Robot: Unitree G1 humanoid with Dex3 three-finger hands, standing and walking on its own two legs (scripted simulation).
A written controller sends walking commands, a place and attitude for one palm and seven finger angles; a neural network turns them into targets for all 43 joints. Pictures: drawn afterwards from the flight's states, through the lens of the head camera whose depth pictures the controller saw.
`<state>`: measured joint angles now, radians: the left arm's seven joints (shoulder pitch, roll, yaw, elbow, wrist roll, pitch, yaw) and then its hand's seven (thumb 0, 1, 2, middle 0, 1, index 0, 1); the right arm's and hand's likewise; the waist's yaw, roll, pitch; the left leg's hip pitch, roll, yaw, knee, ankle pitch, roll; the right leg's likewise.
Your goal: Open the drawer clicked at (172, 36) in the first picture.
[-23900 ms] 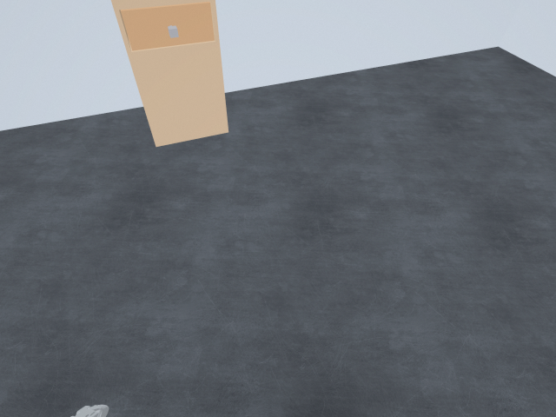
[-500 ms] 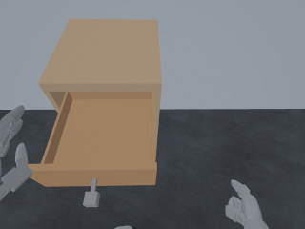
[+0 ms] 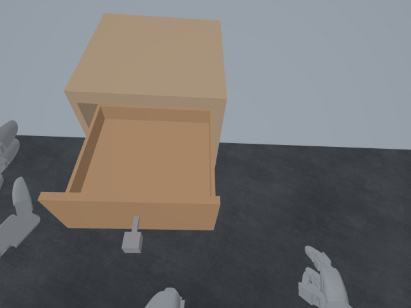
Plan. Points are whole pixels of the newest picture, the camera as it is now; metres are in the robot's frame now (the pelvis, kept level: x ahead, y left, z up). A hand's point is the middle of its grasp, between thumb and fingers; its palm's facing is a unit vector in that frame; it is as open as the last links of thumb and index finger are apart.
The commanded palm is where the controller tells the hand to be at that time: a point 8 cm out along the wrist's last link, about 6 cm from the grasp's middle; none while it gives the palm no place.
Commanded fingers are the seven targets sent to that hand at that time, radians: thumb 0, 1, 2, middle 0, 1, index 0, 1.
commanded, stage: step back with the hand held close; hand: left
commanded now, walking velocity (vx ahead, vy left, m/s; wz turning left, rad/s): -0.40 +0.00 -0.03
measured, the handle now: (134, 233) +0.28 +0.18 -0.12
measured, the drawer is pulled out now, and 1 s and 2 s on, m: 0.30 0.30 0.30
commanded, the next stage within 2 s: stop stepping back and stand still in 0.52 s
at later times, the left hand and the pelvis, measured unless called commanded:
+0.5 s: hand (42, 269) +0.14 +0.20 +0.16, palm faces +0.26 -0.83 -0.49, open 7.4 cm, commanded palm +0.07 +0.25 +0.19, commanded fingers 0.00 0.90 0.90 -0.20 -0.30 -0.20 -0.30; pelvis -0.06 -0.02 +0.01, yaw -1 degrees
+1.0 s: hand out of the picture +0.03 +0.17 +0.16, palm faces +0.32 -0.82 -0.47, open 7.4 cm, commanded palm -0.03 +0.22 +0.19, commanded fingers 0.00 0.90 0.90 -0.20 -0.30 -0.20 -0.30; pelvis -0.16 -0.06 +0.01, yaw +0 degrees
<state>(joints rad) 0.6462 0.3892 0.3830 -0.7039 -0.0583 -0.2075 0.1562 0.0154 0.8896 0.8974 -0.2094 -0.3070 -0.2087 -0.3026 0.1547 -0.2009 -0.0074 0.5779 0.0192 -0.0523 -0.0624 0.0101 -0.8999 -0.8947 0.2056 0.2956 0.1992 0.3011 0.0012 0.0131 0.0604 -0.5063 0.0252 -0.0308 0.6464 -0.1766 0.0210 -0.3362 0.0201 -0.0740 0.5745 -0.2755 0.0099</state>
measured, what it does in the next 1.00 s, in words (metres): walks backwards: right foot, then left foot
